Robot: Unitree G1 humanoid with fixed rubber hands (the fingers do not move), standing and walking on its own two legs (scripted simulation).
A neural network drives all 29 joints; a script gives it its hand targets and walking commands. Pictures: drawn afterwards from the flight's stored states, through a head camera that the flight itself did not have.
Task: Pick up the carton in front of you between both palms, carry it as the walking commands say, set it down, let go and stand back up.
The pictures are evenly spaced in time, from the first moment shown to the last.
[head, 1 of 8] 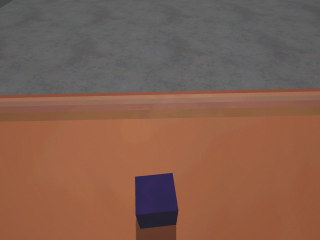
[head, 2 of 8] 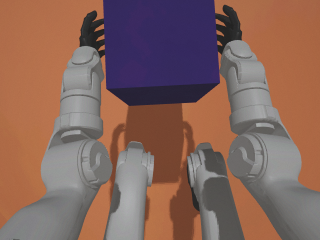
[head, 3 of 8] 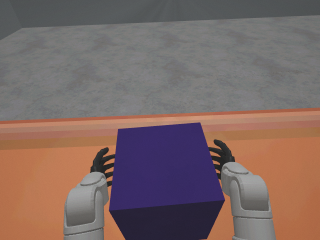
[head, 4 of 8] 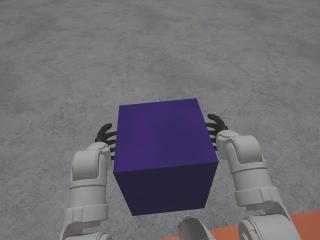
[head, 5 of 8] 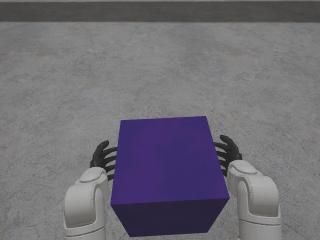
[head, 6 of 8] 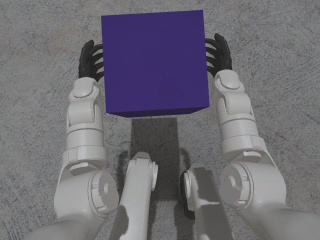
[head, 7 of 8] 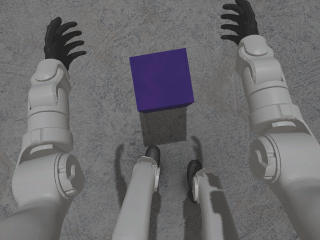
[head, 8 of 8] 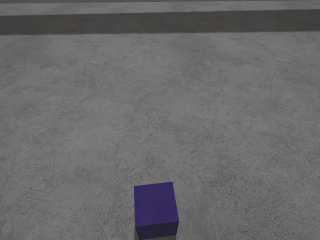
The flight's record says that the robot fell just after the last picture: no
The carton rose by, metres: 0.69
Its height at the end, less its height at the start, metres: -1.05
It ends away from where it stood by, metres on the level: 4.43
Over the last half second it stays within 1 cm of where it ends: yes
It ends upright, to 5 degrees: yes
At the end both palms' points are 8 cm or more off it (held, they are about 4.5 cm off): yes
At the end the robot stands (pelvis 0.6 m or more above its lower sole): yes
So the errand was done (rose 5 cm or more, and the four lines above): yes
